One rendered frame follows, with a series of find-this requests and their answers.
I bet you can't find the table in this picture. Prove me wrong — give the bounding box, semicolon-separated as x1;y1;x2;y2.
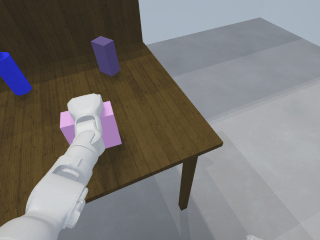
0;0;224;227

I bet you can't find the robot left forearm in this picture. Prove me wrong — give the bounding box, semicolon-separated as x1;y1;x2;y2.
25;113;105;213

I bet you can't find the robot left hand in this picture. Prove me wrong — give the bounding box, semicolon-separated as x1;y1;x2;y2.
67;93;103;120

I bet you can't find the sponge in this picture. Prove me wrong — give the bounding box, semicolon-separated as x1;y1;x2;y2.
60;101;122;149

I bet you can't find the left robot upper arm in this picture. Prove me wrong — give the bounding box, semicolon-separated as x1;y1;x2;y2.
0;173;89;240

